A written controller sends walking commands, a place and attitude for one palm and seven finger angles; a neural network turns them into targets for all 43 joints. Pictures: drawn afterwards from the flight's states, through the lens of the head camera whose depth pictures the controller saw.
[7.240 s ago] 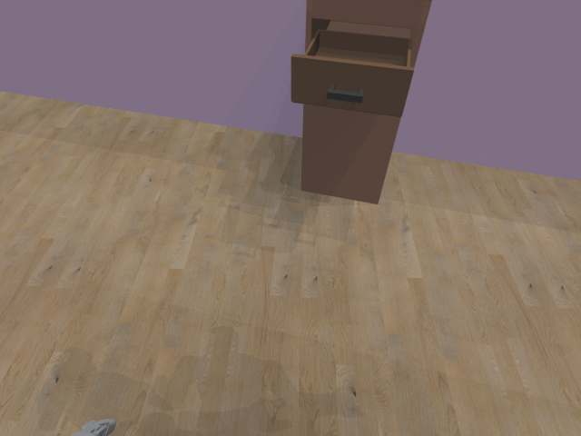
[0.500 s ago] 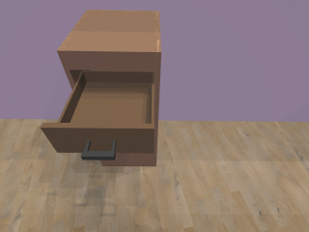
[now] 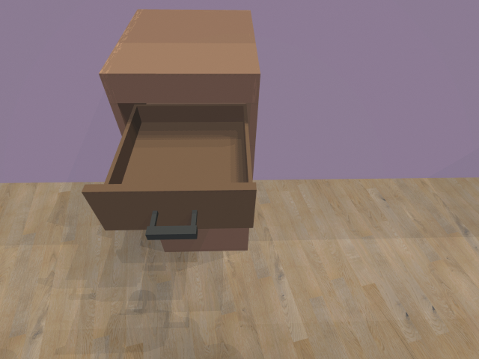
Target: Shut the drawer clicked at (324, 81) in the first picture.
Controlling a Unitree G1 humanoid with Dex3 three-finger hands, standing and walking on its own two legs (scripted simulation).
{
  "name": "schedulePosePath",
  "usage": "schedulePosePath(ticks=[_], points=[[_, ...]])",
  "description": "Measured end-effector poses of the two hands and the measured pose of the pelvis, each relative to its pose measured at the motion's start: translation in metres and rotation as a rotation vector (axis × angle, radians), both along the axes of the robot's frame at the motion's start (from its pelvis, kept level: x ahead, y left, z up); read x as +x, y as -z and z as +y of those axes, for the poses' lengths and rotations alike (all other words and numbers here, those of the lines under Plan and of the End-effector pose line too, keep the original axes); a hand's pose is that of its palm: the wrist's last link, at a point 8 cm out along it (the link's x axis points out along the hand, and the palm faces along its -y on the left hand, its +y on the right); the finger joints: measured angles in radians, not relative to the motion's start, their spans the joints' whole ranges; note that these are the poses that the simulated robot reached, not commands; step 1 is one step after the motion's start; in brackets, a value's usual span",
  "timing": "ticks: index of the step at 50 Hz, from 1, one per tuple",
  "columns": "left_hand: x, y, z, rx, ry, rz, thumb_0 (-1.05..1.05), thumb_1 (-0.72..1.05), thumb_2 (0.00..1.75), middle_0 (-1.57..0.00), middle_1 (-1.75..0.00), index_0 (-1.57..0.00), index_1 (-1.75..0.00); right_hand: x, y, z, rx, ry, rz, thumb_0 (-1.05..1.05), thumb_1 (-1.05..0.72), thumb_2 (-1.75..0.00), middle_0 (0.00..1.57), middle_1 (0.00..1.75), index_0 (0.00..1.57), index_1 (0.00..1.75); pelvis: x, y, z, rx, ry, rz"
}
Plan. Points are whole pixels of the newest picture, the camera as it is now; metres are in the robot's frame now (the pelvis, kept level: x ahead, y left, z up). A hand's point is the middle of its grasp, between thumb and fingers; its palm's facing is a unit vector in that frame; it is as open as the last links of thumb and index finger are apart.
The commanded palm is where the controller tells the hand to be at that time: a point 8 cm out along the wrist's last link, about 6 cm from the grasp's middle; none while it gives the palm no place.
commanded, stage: shuffle to correct the standing spot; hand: left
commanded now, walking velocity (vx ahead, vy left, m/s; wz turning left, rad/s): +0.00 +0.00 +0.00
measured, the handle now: (173, 224) +0.38 +0.16 -0.04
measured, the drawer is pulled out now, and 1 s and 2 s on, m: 0.30 0.30 0.30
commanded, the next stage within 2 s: come to a stop and stand still in 0.66 s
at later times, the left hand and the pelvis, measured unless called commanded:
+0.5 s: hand out of the picture +0.02 +0.15 -0.18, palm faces +0.04 -0.98 -0.19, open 7.3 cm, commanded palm none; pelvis +0.02 -0.01 -0.01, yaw +2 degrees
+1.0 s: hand out of the picture +0.07 +0.12 -0.19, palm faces +0.15 -0.98 -0.14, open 7.4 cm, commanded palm none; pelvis +0.11 -0.03 -0.01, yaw +4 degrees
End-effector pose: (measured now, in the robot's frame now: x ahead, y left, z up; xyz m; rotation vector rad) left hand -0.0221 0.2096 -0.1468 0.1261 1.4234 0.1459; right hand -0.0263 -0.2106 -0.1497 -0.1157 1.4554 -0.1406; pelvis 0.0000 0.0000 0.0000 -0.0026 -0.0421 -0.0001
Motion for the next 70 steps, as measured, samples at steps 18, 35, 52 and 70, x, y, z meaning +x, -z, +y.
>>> schedulePosePath(ticks=[18,35,52,70], points=[[-0.008,0.003,0.003,-0.021,0.000,0.050,0.00,0.91,0.90,-0.20,-0.30,-0.20,-0.30,-0.014,0.003,0.011,-0.004,0.053,0.021,0.01,-0.91,-0.90,0.20,0.30,0.20,0.30,0.007,0.003,0.009,0.012,0.002,0.022],[0.044,-0.002,-0.035,0.004,-0.104,-0.023,0.01,0.92,0.90,-0.20,-0.30,-0.20,-0.30,0.080,0.001,-0.048,-0.027,-0.048,-0.005,0.01,-0.91,-0.90,0.19,0.30,0.20,0.30,0.059,0.003,-0.033,-0.012,-0.079,0.031],[0.095,0.011,-0.035,-0.014,-0.122,0.007,0.00,0.91,0.90,-0.20,-0.30,-0.20,-0.30,0.219,0.003,-0.034,-0.042,-0.125,-0.200,0.00,-0.94,-0.90,0.20,0.30,0.20,0.30,0.108,0.011,-0.030,0.020,-0.075,0.015],[0.155,-0.005,-0.003,0.081,0.016,-0.171,0.00,0.91,0.90,-0.20,-0.30,-0.20,-0.30,0.166,0.004,-0.055,-0.036,-0.068,-0.150,0.01,-0.92,-0.90,0.20,0.30,0.20,0.30,0.100,0.012,-0.032,-0.006,-0.068,0.030]])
